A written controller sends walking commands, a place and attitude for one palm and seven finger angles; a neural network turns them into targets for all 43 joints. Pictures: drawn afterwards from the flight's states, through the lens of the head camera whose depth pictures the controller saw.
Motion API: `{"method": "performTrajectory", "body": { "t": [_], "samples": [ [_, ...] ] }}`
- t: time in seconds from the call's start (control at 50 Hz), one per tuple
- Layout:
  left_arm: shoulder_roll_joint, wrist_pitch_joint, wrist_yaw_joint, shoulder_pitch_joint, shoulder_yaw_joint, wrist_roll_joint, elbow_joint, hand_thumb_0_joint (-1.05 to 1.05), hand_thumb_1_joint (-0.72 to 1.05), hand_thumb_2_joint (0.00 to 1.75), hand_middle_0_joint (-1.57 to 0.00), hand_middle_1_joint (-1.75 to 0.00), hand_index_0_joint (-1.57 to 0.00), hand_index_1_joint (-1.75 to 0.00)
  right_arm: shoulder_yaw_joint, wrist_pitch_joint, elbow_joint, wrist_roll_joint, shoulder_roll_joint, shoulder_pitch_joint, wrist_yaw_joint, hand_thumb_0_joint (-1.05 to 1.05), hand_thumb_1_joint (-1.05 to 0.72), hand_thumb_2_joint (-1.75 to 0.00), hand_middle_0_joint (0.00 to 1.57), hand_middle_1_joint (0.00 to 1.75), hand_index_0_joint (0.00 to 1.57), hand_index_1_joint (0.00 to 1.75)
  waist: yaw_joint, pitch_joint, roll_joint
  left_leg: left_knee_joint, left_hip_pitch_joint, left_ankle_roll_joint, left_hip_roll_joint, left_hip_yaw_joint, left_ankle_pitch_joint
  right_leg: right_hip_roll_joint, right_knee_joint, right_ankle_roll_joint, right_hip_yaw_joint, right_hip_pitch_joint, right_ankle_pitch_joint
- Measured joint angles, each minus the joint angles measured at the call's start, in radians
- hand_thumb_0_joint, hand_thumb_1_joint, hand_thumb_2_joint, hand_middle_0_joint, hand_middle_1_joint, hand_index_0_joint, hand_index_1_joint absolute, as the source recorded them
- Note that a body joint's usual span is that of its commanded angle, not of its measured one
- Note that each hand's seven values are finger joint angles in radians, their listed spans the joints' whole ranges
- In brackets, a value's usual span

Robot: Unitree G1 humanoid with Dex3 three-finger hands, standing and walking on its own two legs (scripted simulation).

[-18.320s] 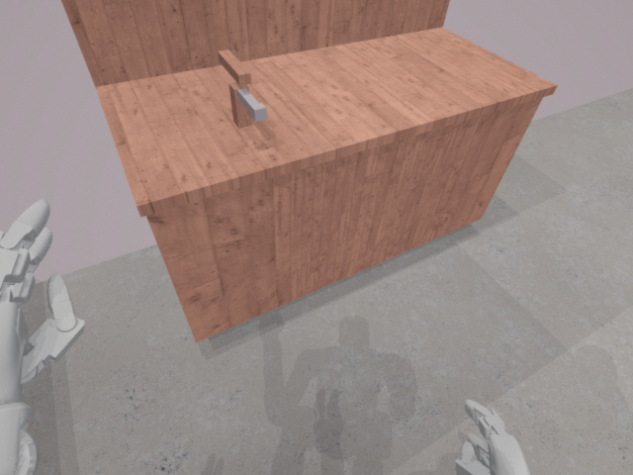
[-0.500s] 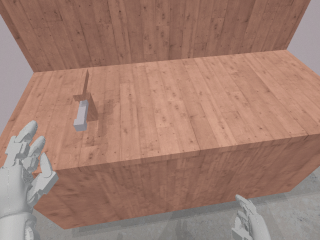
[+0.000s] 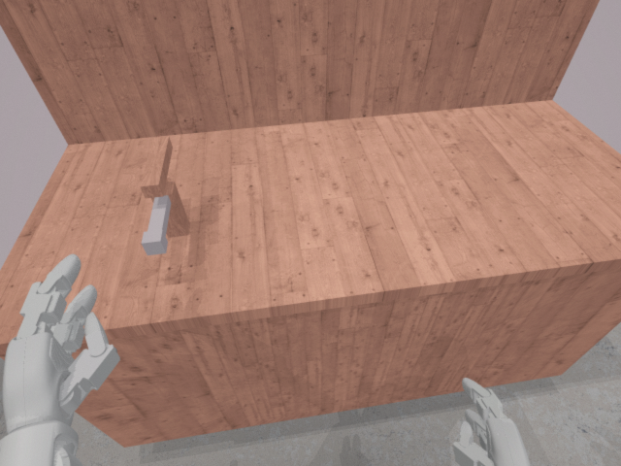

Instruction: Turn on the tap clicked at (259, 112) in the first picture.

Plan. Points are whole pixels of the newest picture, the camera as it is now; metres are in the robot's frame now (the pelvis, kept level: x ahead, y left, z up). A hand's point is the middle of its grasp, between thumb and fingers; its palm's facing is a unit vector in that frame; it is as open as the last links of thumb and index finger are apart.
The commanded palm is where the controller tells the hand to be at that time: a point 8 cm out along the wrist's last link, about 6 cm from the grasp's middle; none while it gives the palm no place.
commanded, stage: turn the palm inward beside the body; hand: left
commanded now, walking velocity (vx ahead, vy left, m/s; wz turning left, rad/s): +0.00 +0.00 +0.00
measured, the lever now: (154, 242) +0.39 +0.30 +0.06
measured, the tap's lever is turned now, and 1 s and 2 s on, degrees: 0 0 0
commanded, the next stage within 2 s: reach beside the lever's end, fingers flat in 0.38 s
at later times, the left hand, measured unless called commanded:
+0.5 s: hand (120, 356) +0.18 +0.22 +0.13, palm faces +0.47 -0.87 -0.11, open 7.4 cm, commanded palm +0.13 +0.26 +0.14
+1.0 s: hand (118, 326) +0.22 +0.25 +0.11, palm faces +0.48 -0.87 -0.10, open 7.4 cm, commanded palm +0.18 +0.29 +0.12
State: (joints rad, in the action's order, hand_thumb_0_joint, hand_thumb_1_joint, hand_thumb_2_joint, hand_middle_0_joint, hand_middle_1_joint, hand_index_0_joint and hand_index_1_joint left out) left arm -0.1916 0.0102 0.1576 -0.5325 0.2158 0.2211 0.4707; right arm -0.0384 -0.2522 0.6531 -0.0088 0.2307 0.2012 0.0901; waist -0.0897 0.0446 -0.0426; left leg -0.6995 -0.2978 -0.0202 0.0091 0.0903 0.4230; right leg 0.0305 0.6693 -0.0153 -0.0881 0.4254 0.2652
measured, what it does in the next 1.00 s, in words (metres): stands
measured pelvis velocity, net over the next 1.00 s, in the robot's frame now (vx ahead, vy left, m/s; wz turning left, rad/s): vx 0.00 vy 0.00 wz -0.01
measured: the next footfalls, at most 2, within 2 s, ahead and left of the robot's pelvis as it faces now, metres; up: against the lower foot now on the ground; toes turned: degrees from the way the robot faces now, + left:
none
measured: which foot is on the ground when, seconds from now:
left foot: down 0.00-1.00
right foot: down 0.00-1.00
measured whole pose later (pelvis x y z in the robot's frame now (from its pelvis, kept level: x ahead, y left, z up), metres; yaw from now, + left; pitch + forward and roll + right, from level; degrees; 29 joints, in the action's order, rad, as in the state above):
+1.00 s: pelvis +0.00 +0.00 +0.00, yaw +0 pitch +3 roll +0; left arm -0.20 -0.04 0.16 -0.36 0.26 0.22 0.27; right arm -0.03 -0.26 0.68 -0.01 0.23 0.19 0.09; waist -0.07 0.04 -0.03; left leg -0.71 -0.34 -0.02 0.01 0.08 0.42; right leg 0.03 0.68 -0.01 -0.08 0.47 0.26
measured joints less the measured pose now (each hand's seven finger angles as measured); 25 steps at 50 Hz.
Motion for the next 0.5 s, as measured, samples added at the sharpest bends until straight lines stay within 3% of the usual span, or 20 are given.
{"method": "performTrajectory", "body": {
  "t": [0.5],
  "samples": [
    [0.006,0.001,0.004,-0.007,-0.004,0.004,-0.002,0.02,0.90,0.90,-0.20,-0.31,-0.20,-0.30,0.006,-0.019,0.003,0.004,0.009,0.007,-0.002,0.01,-0.90,-0.90,0.20,0.30,0.20,0.30,0.002,0.002,-0.007,0.002,-0.002,-0.012,-0.013,0.006,-0.004,-0.012,-0.001,-0.014,-0.008,0.002,-0.003]
  ]
}}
